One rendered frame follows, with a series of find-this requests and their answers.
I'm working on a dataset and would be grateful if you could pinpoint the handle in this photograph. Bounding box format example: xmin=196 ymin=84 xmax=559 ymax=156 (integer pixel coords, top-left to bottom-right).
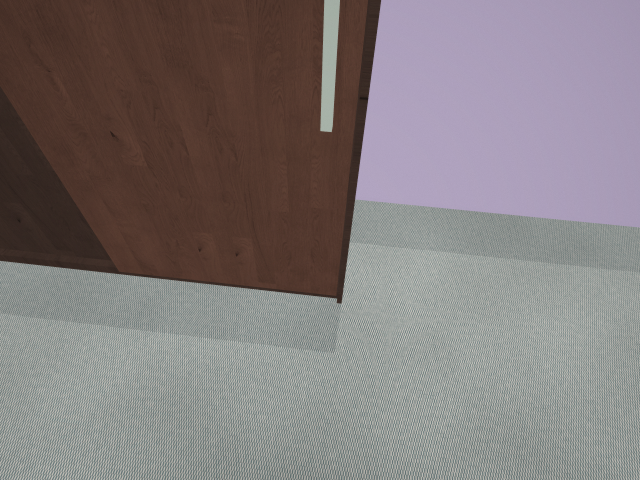
xmin=320 ymin=0 xmax=340 ymax=132

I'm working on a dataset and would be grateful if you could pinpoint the wardrobe door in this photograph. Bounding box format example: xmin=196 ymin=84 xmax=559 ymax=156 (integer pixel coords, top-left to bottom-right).
xmin=0 ymin=0 xmax=368 ymax=296
xmin=0 ymin=87 xmax=112 ymax=261

